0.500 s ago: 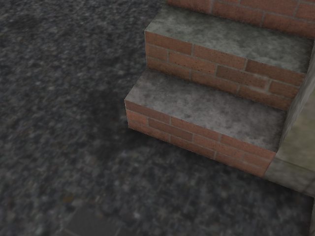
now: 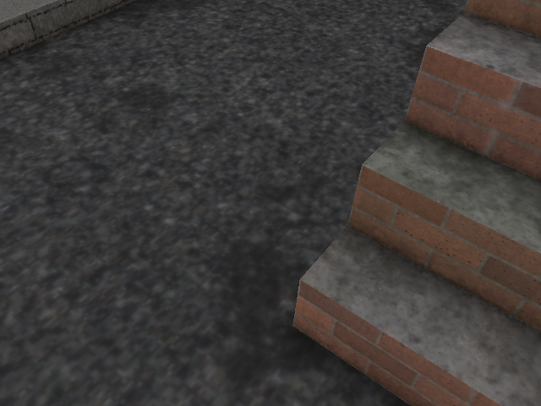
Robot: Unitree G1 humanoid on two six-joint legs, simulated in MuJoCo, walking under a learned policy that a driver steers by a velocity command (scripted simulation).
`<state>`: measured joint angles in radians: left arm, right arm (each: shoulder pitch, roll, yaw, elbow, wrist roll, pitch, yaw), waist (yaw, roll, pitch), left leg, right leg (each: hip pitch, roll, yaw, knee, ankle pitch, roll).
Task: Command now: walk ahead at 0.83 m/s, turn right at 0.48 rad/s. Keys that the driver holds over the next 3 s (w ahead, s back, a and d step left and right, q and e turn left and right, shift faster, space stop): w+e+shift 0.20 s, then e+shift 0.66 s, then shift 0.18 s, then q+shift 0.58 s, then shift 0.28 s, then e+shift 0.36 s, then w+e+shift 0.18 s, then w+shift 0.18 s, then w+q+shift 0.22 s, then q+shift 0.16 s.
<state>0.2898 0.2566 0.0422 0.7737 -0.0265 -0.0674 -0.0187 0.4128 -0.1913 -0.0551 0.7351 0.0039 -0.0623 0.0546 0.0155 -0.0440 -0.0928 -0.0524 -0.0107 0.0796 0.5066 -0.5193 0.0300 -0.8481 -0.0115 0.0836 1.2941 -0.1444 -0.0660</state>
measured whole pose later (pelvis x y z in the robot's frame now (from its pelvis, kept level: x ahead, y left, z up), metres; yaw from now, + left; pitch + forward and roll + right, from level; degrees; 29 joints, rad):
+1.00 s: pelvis +0.44 -0.03 +0.00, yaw -56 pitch +1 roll +2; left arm 0.14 0.25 0.02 0.56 0.03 0.06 0.02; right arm 0.11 -0.29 -0.07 0.61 -0.03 0.03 -0.05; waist -0.01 0.01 0.03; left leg -0.53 0.10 0.08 0.84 -0.40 -0.06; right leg -0.36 -0.03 -0.02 0.71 -0.39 -0.03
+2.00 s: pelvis +0.38 -0.02 +0.02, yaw -27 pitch +1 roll +1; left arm 0.23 0.21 0.03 0.69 0.01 -0.01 0.04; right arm 0.13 -0.26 -0.05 0.59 -0.01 0.05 -0.03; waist 0.03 0.05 0.02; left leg -0.37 -0.03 -0.12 0.88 -0.47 -0.10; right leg -0.30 0.04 0.05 0.47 -0.19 -0.04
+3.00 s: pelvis +0.45 -0.21 +0.01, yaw -45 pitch +4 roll +3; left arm 0.45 0.20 -0.04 0.89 0.01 -0.01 0.11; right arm -0.03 -0.12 0.10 0.42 -0.02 0.00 0.03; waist -0.03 -0.03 0.04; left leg -1.21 -0.02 0.13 1.60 -0.50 0.05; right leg 0.13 -0.06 -0.21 0.31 -0.35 0.00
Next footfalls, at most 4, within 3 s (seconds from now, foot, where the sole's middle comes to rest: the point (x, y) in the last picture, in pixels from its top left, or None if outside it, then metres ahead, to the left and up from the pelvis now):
0.20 right None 0.35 -0.09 -0.75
0.56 left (282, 367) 0.65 -0.02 -0.75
0.96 right None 0.37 -0.12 -0.75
1.34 left None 0.52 0.03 -0.75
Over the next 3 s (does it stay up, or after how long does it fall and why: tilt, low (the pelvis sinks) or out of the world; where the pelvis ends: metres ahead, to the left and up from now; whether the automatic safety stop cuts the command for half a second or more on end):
stays up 0.45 -0.21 0.01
